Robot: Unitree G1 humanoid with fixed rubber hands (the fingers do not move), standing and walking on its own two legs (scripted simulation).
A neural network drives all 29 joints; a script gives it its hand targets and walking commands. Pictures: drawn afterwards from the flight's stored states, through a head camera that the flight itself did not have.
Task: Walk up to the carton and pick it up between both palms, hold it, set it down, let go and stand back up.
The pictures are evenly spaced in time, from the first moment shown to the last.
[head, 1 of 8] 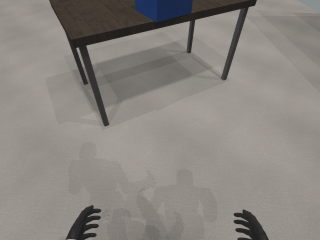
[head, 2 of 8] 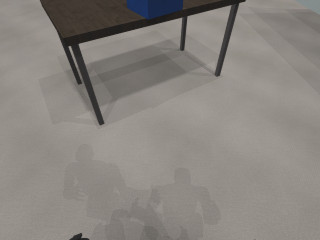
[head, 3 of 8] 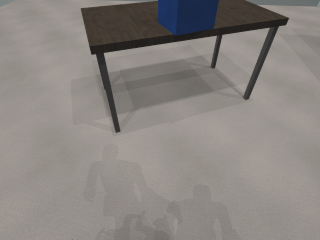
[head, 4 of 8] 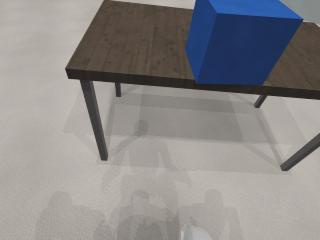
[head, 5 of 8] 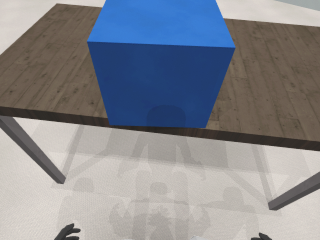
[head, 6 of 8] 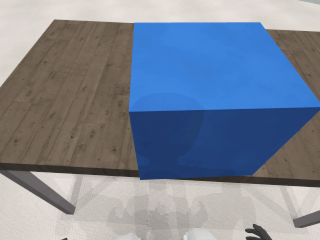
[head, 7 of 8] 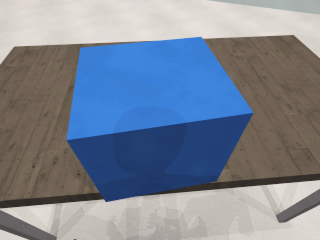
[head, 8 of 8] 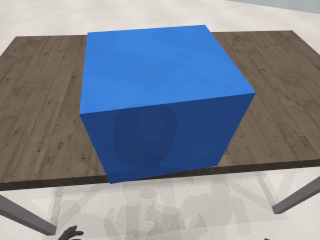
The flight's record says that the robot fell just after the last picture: no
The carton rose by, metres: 0.00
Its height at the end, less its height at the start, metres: +0.00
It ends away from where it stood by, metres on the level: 0.00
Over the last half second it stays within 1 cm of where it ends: yes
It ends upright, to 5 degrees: yes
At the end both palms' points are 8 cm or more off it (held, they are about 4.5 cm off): yes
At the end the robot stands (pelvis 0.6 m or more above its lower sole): yes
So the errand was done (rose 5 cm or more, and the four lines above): no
